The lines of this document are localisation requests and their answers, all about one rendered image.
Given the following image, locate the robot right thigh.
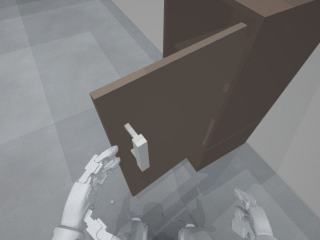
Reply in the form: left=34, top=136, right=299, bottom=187
left=178, top=226, right=212, bottom=240

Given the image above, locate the right robot hand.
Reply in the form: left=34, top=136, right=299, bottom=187
left=231, top=188, right=273, bottom=240

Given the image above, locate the robot thigh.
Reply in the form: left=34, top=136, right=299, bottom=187
left=116, top=220, right=148, bottom=240
left=178, top=226, right=212, bottom=240

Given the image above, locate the cupboard door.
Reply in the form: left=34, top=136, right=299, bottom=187
left=89, top=22, right=248, bottom=197

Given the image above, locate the left robot hand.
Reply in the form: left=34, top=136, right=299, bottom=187
left=61, top=145, right=122, bottom=240

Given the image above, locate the robot left thigh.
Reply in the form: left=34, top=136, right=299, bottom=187
left=116, top=220, right=148, bottom=240

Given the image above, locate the handle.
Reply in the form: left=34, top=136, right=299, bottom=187
left=124, top=123, right=150, bottom=172

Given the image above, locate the robot left forearm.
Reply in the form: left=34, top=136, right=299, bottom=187
left=51, top=225, right=86, bottom=240

